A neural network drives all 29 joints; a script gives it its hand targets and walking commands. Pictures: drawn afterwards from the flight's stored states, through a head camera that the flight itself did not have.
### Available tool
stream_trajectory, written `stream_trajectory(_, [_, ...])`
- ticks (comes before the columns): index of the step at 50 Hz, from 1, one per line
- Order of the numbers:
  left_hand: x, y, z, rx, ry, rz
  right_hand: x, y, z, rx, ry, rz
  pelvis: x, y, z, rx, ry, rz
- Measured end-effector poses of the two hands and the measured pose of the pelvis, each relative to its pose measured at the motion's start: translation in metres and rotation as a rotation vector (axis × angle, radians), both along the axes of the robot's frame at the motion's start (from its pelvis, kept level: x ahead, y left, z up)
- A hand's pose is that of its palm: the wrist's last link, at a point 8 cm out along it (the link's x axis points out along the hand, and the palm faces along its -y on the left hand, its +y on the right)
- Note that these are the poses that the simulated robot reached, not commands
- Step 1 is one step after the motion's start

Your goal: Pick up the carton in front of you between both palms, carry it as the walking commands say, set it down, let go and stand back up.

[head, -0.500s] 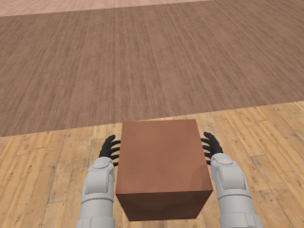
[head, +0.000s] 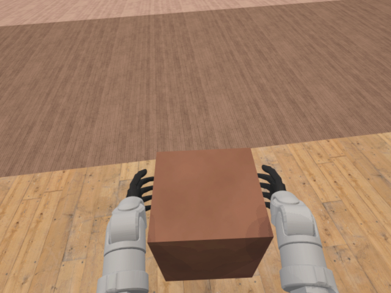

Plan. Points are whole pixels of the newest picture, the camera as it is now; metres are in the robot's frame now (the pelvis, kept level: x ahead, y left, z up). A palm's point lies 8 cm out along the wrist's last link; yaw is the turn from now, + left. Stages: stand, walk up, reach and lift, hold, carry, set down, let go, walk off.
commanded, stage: hold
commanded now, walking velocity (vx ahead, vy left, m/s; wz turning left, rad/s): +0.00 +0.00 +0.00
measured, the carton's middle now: (206, 217) +0.30 +0.00 -0.02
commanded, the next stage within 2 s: carry in 0.74 s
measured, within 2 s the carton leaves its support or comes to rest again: neither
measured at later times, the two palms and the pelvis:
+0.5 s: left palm (135, 202) +0.30 +0.15 +0.05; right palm (276, 197) +0.30 -0.15 +0.05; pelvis +0.01 +0.00 +0.00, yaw +0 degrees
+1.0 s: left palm (123, 186) +0.33 +0.18 +0.07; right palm (260, 176) +0.34 -0.12 +0.07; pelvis +0.05 +0.02 -0.01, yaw +1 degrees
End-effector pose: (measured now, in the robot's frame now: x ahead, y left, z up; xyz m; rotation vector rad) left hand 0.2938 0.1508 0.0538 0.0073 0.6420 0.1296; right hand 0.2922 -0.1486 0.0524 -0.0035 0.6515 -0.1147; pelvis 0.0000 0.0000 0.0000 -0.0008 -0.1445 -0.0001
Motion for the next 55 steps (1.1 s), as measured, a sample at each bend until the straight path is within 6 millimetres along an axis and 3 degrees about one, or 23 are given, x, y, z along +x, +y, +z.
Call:
stream_trajectory(39, [0.003,0.001,-0.002,0.015,0.004,-0.013,0.003,0.001,-0.001,-0.017,0.004,0.008,0.01,0.002,-0.001,-0.002,0.052,0.004])
stream_trajectory(46, [0.019,0.011,0.011,-0.006,-0.047,0.018,0.024,0.012,0.013,-0.007,-0.048,0.01,0.028,0.008,-0.006,-0.008,0.153,0.039])
stream_trajectory(51, [0.038,0.032,0.02,-0.018,-0.035,0.041,0.048,0.033,0.023,0.012,-0.035,0.012,0.057,0.021,-0.008,-0.003,0.198,0.011])
stream_trajectory(55, [0.064,0.031,0.028,-0.037,0.012,0.034,0.067,0.032,0.03,0.008,0.012,-0.006,0.084,0.022,0.001,-0.028,0.23,0.002])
